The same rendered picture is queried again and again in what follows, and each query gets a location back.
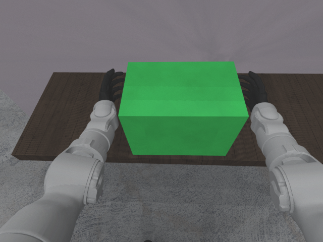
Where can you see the carton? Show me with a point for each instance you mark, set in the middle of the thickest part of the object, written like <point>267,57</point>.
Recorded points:
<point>182,108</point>

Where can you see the robot right hand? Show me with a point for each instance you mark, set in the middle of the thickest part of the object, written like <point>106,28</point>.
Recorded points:
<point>256,93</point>

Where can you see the left robot forearm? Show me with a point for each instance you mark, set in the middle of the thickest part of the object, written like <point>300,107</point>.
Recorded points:
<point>97,137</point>

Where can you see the robot right upper arm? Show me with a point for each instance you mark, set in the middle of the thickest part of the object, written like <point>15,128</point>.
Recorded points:
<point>298,190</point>

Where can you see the robot left upper arm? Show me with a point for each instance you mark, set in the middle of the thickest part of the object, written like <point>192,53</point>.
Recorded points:
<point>73,182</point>

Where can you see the table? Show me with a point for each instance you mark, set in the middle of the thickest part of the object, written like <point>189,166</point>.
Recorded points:
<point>64,109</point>

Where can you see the robot left hand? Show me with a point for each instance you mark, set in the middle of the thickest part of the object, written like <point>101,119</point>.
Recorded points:
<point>107,91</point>

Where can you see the right robot forearm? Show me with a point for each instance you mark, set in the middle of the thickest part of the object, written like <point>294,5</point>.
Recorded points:
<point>274,139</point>

